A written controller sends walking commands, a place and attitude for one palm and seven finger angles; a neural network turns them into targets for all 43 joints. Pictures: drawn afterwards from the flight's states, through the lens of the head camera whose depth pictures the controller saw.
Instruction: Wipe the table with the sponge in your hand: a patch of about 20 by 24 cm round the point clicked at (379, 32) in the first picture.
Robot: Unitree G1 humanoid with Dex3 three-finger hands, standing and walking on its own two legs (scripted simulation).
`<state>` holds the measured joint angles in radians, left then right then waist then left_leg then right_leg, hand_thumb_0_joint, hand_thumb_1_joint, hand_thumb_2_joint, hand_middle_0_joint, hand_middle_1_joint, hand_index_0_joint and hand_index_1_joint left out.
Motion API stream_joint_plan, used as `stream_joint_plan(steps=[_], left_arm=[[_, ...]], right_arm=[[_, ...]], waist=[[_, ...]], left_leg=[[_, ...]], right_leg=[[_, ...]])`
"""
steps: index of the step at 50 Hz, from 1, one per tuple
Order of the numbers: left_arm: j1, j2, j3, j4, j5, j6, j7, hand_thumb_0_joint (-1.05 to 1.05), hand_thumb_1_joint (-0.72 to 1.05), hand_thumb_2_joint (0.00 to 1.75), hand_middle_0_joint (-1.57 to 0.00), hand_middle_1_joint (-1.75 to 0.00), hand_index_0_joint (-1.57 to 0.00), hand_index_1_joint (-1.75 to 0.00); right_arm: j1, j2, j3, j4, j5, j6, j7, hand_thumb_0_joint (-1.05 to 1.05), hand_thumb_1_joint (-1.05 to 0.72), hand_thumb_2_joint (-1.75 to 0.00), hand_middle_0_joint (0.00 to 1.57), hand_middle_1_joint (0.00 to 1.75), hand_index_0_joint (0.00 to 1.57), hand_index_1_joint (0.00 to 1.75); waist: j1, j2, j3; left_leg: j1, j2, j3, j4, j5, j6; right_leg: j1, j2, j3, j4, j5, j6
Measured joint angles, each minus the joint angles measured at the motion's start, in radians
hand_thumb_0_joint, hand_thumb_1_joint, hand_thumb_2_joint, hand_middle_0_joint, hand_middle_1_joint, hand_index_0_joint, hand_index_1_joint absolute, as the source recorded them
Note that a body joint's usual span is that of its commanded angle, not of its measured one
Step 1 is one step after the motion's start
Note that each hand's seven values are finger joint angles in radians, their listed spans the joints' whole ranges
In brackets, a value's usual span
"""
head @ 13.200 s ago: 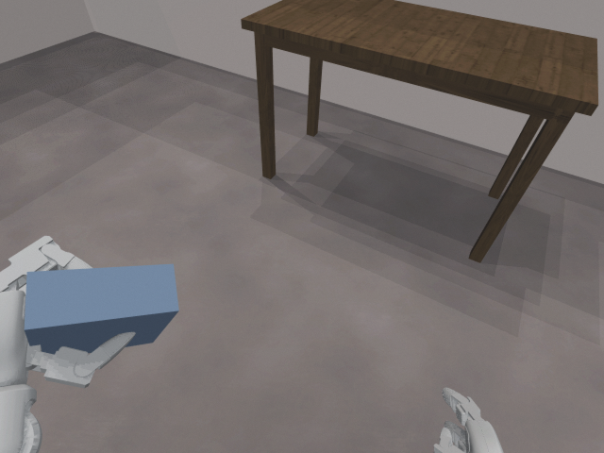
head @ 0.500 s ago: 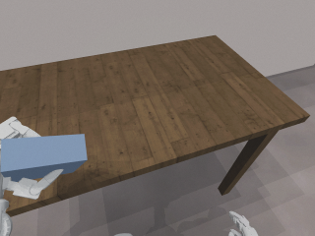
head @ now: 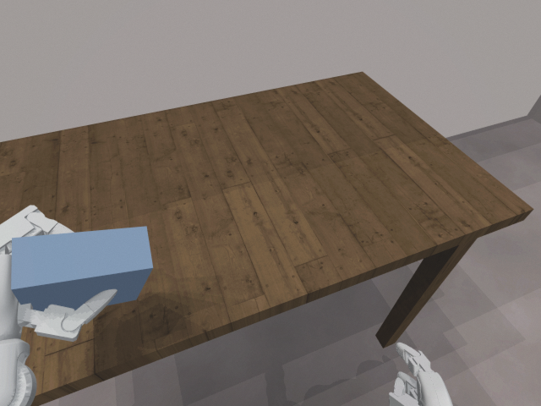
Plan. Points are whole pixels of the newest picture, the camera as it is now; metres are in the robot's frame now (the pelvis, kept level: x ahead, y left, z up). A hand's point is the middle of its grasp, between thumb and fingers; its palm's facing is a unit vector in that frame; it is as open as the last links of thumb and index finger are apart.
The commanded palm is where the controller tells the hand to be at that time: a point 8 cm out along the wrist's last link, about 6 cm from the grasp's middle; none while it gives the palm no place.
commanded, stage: come to a stop and stand still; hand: left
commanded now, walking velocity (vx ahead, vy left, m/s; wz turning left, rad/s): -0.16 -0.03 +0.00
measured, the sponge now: (105, 272) +0.23 +0.21 +0.15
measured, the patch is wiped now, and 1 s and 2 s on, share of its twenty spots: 0.00 0.00 0.00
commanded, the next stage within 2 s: look again from close up in 1.02 s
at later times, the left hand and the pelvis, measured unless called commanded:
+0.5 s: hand (62, 279) +0.21 +0.25 +0.16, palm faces +0.29 -0.88 -0.37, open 9.0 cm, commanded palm +0.16 +0.30 +0.18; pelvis -0.02 +0.03 +0.01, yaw -2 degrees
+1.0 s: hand (24, 260) +0.23 +0.30 +0.16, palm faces +0.36 -0.87 -0.35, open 9.0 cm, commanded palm +0.17 +0.33 +0.18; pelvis +0.00 +0.06 +0.01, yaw -1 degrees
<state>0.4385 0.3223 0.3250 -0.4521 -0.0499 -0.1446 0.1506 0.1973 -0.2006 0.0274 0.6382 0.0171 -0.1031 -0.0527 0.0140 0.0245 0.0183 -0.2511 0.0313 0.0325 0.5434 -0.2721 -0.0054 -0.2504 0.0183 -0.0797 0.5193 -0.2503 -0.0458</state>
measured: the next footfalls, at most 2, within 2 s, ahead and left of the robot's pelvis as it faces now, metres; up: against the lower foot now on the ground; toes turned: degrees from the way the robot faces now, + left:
none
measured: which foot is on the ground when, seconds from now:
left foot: down 0.00-1.00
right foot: down 0.00-1.00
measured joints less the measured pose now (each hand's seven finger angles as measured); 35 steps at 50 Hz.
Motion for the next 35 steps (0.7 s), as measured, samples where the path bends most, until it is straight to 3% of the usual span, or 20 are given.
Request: stream_joint_plan(steps=[7, 12, 14, 16, 19, 22, 25, 31, 35], left_arm=[[0.046, 0.048, -0.001, -0.064, 0.002, -0.007, 0.008, -0.01, -0.42, 1.05, -0.85, -1.38, -0.84, -1.39], [0.054, 0.063, 0.023, -0.058, -0.002, -0.010, 0.018, -0.01, -0.42, 1.05, -0.85, -1.38, -0.84, -1.39], [-0.086, 0.135, 0.053, 0.014, 0.055, -0.039, -0.036, -0.01, -0.42, 1.05, -0.85, -1.38, -0.85, -1.39], [-0.205, 0.163, 0.094, 0.129, 0.040, -0.085, -0.053, -0.01, -0.42, 1.05, -0.85, -1.38, -0.85, -1.39], [-0.200, 0.101, 0.110, 0.151, 0.009, -0.076, -0.037, -0.01, -0.42, 1.05, -0.85, -1.38, -0.85, -1.39], [-0.089, 0.036, 0.045, 0.075, 0.004, -0.076, -0.041, -0.01, -0.42, 1.05, -0.85, -1.38, -0.84, -1.39], [-0.006, 0.017, -0.020, 0.023, 0.015, -0.083, -0.064, -0.01, -0.42, 1.05, -0.85, -1.39, -0.84, -1.39], [-0.023, 0.066, 0.027, 0.028, 0.024, -0.088, -0.062, 0.00, -0.42, 1.05, -0.85, -1.39, -0.84, -1.39], [-0.066, 0.052, 0.061, 0.029, 0.023, -0.087, -0.046, 0.00, -0.42, 1.05, -0.84, -1.39, -0.84, -1.39]], right_arm=[[-0.011, -0.006, -0.010, -0.046, -0.001, 0.016, -0.025, 0.01, -0.91, -0.90, 0.20, 0.30, 0.20, 0.30], [-0.009, -0.009, -0.013, -0.058, 0.000, 0.018, -0.027, 0.01, -0.91, -0.90, 0.20, 0.30, 0.20, 0.30], [0.019, -0.010, -0.029, -0.056, -0.015, -0.017, -0.024, 0.01, -0.91, -0.90, 0.20, 0.30, 0.20, 0.30], [0.015, -0.015, -0.025, -0.038, -0.008, -0.031, -0.001, 0.01, -0.91, -0.90, 0.20, 0.30, 0.20, 0.30], [0.002, -0.025, -0.022, -0.045, -0.002, -0.044, 0.040, 0.01, -0.91, -0.90, 0.20, 0.30, 0.20, 0.30], [0.007, -0.022, -0.018, -0.053, 0.000, -0.055, 0.052, 0.01, -0.91, -0.90, 0.20, 0.30, 0.20, 0.30], [0.027, -0.006, -0.011, -0.059, -0.003, -0.056, 0.043, 0.01, -0.91, -0.90, 0.20, 0.30, 0.20, 0.30], [0.054, 0.021, 0.004, -0.056, -0.004, -0.061, 0.028, 0.01, -0.91, -0.90, 0.20, 0.30, 0.20, 0.30], [0.051, 0.021, 0.007, -0.044, -0.006, -0.074, 0.037, 0.01, -0.91, -0.90, 0.21, 0.30, 0.20, 0.30]], waist=[[-0.016, -0.037, 0.022], [-0.007, -0.032, 0.020], [0.037, -0.032, 0.031], [0.064, -0.036, 0.042], [0.044, -0.023, 0.054], [0.015, -0.021, 0.046], [-0.002, -0.035, 0.035], [0.005, -0.069, 0.042], [0.017, -0.070, 0.045]], left_leg=[[0.033, -0.004, 0.008, -0.074, 0.042, -0.001], [0.022, 0.003, 0.007, -0.087, 0.054, -0.002], [-0.008, 0.009, -0.004, -0.062, 0.053, 0.000], [-0.017, 0.011, 0.003, -0.060, 0.059, -0.002], [-0.002, 0.003, 0.029, -0.068, 0.062, 0.009], [0.011, -0.008, 0.047, -0.073, 0.059, 0.024], [0.016, -0.017, 0.051, -0.073, 0.054, 0.035], [0.020, -0.029, 0.043, -0.064, 0.046, 0.048], [0.026, -0.036, 0.040, -0.059, 0.037, 0.055]], right_leg=[[0.027, -0.001, 0.007, -0.065, 0.038, 0.008], [0.026, 0.007, 0.006, -0.101, 0.064, 0.006], [0.013, 0.013, -0.005, -0.104, 0.071, 0.005], [0.000, 0.014, 0.002, -0.100, 0.080, 0.003], [-0.001, 0.005, 0.027, -0.092, 0.085, 0.015], [0.003, -0.006, 0.045, -0.087, 0.082, 0.030], [0.009, -0.014, 0.050, -0.087, 0.078, 0.039], [0.020, -0.026, 0.042, -0.085, 0.071, 0.050], [0.034, -0.032, 0.040, -0.093, 0.069, 0.059]])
